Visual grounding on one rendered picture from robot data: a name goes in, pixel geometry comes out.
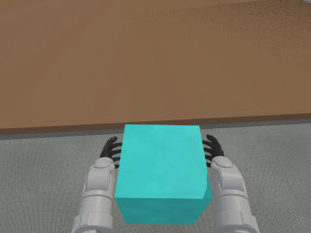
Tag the right robot hand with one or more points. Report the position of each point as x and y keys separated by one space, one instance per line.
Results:
x=215 y=149

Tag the left robot hand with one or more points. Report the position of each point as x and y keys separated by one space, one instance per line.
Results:
x=108 y=152

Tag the robot left forearm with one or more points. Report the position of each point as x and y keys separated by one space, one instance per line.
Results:
x=94 y=215

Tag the carton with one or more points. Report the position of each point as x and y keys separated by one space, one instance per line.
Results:
x=163 y=176

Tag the robot right forearm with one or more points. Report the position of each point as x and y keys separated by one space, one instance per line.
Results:
x=233 y=209

